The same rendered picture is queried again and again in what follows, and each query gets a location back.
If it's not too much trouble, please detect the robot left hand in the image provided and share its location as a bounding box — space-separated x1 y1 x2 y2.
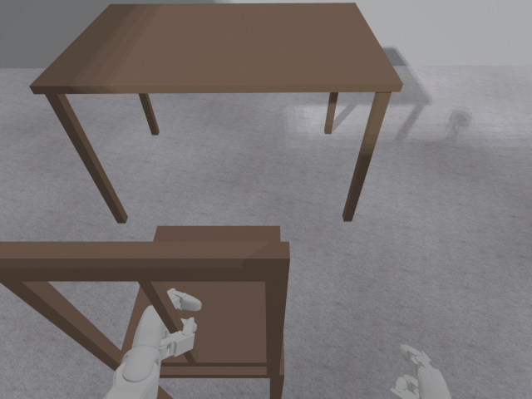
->
131 288 202 360

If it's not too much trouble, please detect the table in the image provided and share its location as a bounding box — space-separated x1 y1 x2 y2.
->
30 2 403 224

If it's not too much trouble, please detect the robot right hand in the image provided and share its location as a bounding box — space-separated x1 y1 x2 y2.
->
390 344 451 399

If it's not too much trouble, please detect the robot left forearm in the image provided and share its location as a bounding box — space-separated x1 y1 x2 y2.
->
103 346 161 399

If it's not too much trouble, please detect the chair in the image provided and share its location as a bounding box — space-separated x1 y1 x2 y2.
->
0 226 290 399

